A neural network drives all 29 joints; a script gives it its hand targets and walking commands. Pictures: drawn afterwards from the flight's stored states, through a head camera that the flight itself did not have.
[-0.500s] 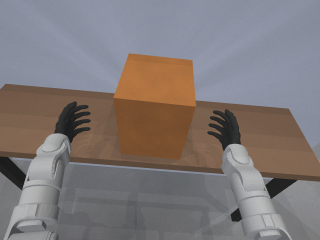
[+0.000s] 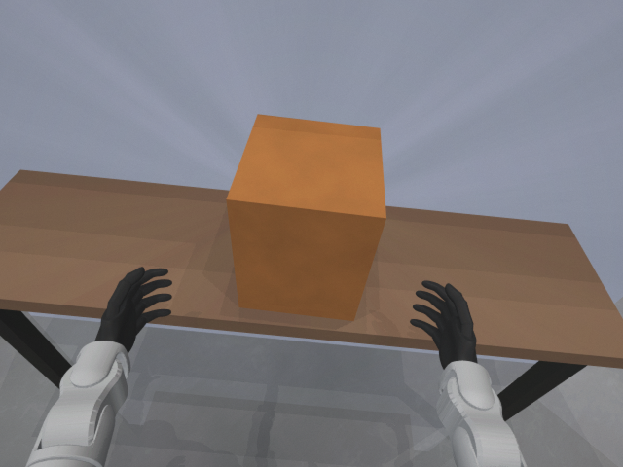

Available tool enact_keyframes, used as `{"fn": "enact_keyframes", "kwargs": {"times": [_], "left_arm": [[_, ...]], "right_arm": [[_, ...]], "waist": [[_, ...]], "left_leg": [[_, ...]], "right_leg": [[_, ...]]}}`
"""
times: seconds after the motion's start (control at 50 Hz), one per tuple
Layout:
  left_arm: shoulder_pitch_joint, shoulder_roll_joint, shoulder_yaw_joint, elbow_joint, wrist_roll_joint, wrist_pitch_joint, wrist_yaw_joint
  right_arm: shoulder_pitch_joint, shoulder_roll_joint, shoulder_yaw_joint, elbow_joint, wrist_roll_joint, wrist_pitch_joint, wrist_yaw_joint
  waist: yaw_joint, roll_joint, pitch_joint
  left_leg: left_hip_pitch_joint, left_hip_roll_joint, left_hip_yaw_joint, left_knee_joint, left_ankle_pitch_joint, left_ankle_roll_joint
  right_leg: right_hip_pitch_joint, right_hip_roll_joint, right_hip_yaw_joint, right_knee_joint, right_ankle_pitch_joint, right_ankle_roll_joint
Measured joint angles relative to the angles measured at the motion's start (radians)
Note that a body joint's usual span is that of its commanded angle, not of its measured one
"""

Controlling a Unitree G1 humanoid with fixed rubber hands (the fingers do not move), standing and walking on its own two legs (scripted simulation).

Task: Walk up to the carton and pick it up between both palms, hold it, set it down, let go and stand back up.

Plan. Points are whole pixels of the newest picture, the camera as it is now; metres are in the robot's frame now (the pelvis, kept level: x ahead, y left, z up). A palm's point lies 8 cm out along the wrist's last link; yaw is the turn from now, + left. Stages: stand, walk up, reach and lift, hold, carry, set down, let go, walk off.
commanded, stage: set down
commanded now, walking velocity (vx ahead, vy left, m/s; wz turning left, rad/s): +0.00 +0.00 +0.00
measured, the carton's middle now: (307, 220) +0.48 +0.06 +0.03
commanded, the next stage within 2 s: let go in 1.20 s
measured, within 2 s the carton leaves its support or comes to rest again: neither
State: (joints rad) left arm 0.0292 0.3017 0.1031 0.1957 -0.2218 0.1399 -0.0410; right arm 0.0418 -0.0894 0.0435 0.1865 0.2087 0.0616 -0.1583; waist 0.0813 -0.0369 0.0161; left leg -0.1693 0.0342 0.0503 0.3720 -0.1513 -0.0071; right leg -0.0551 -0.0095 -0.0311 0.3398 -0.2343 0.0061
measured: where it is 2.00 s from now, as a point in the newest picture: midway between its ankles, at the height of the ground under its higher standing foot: outside the picture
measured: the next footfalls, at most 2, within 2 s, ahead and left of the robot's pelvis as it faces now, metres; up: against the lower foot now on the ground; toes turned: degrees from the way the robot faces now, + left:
none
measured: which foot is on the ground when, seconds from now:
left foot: down 0.00-1.00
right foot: down 0.00-1.00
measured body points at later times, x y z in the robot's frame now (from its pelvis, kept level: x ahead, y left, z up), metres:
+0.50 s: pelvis +0.02 -0.01 +0.00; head +0.02 +0.01 +0.45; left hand +0.21 +0.26 -0.02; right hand +0.24 -0.18 -0.02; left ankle +0.03 +0.12 -0.75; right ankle -0.03 -0.12 -0.75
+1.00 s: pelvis +0.04 -0.02 +0.00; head +0.05 -0.01 +0.45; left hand +0.19 +0.24 -0.07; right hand +0.21 -0.21 -0.07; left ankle +0.03 +0.12 -0.75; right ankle -0.03 -0.12 -0.75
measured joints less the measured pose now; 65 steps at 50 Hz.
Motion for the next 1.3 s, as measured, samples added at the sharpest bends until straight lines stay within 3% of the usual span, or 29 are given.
{"fn": "enact_keyframes", "kwargs": {"times": [0.3,0.48,0.6,0.76,0.98,1.3], "left_arm": [[0.173,-0.013,-0.053,0.001,0.013,-0.119,0.014],[0.206,-0.009,-0.052,0.06,0.046,-0.109,0.002],[0.258,-0.026,-0.052,0.05,0.079,-0.123,-0.007],[0.285,-0.048,-0.047,0.128,0.124,-0.144,-0.025],[0.266,-0.057,-0.034,0.223,0.181,-0.125,-0.036],[0.212,-0.092,-0.062,0.306,0.231,-0.059,0.001]], "right_arm": [[0.184,-0.013,0.011,-0.013,-0.022,-0.089,0.059],[0.209,-0.019,0.018,0.066,-0.06,-0.108,0.072],[0.244,-0.039,0.021,0.106,-0.07,-0.164,0.083],[0.283,-0.064,0.036,0.193,-0.092,-0.236,0.093],[0.234,-0.065,0.037,0.35,-0.128,-0.278,0.101],[0.161,-0.086,-0.018,0.516,-0.192,-0.294,0.137]], "waist": [[-0.002,0.0,0.012],[-0.012,0.008,0.013],[-0.028,0.02,0.015],[-0.032,0.022,0.017],[-0.038,0.008,0.03],[-0.07,0.018,0.037]], "left_leg": [[0.02,-0.003,0.006,-0.02,-0.005,-0.003],[0.026,-0.005,0.005,-0.027,-0.015,-0.007],[0.04,-0.003,0.0,-0.028,-0.03,-0.012],[0.062,0.003,0.001,-0.031,-0.044,-0.019],[0.072,0.007,-0.002,-0.034,-0.046,-0.026],[0.051,0.008,-0.006,-0.014,-0.039,-0.023]], "right_leg": [[0.01,-0.001,0.013,-0.006,-0.009,-0.002],[0.015,-0.001,0.016,-0.009,-0.023,-0.005],[0.04,0.002,0.013,-0.033,-0.026,-0.007],[0.063,0.008,0.016,-0.043,-0.034,-0.013],[0.071,0.013,0.016,-0.042,-0.039,-0.019],[0.044,0.013,0.013,-0.01,-0.038,-0.018]]}}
